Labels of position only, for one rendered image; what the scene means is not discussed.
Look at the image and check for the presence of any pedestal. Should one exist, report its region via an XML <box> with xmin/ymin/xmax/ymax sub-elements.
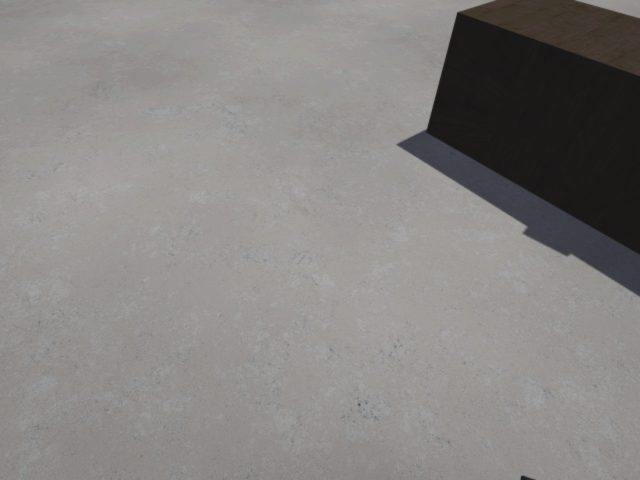
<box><xmin>426</xmin><ymin>0</ymin><xmax>640</xmax><ymax>254</ymax></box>

